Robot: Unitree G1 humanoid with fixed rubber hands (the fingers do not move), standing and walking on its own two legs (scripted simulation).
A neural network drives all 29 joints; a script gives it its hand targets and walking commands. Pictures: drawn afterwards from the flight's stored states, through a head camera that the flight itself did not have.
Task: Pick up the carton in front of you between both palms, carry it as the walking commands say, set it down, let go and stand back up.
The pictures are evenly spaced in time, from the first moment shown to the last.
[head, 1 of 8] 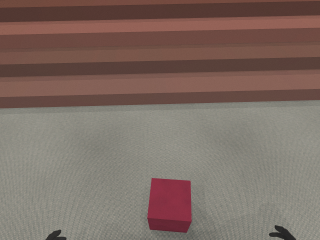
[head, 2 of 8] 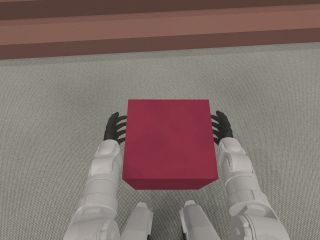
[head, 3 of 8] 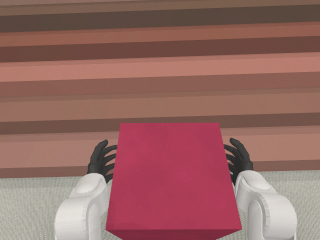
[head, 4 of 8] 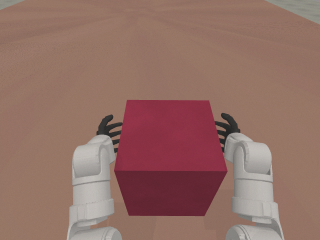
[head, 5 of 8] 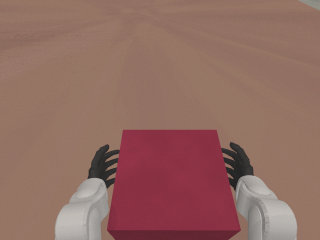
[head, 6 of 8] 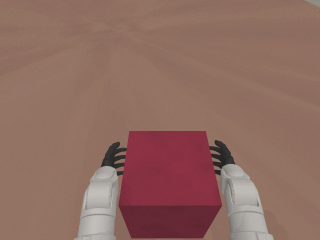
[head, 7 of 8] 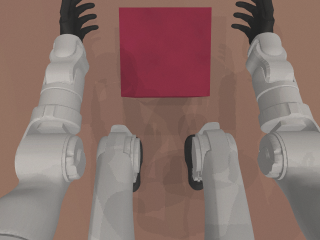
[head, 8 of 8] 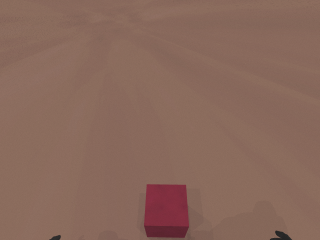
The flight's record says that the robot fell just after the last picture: no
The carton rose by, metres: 1.52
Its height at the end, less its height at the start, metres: +0.82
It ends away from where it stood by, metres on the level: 5.44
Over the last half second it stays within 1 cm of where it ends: yes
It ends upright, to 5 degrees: yes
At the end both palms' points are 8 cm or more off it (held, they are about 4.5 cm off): yes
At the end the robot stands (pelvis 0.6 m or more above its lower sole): yes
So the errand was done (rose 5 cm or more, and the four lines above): yes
